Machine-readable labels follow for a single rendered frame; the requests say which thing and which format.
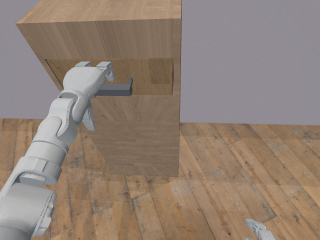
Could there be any right robot hand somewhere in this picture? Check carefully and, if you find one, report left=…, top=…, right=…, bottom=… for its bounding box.
left=245, top=218, right=276, bottom=240

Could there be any cabinet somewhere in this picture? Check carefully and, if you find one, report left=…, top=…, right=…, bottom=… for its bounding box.
left=15, top=0, right=182, bottom=178

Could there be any left robot upper arm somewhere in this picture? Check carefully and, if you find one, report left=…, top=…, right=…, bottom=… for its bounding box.
left=0, top=182, right=57, bottom=240

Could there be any left robot forearm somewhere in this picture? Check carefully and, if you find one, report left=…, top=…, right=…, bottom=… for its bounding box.
left=0, top=89, right=89, bottom=205

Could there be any drawer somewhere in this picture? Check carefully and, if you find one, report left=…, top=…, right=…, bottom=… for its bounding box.
left=47, top=57, right=174, bottom=96

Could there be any left robot hand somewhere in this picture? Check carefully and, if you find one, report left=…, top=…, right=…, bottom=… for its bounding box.
left=63, top=61, right=116, bottom=131

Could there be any handle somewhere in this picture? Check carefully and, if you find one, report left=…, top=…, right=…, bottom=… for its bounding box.
left=95, top=78, right=133, bottom=96

